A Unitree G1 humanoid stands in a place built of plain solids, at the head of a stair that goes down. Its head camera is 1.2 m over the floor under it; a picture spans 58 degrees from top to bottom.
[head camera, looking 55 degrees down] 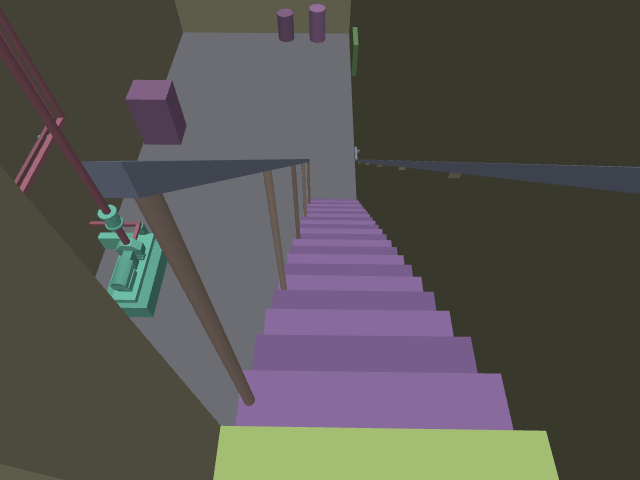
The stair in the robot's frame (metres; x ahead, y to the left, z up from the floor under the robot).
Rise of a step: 0.21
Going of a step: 0.21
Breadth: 0.84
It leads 1 degrees to the right of straight ahead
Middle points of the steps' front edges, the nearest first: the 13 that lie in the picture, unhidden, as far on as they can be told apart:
0.25 -0.16 0.00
0.46 -0.17 -0.20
0.67 -0.17 -0.40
0.88 -0.17 -0.61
1.09 -0.17 -0.81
1.30 -0.18 -1.02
1.50 -0.18 -1.22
1.72 -0.18 -1.43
1.92 -0.19 -1.64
2.14 -0.19 -1.84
2.34 -0.19 -2.05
2.56 -0.20 -2.25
2.76 -0.20 -2.46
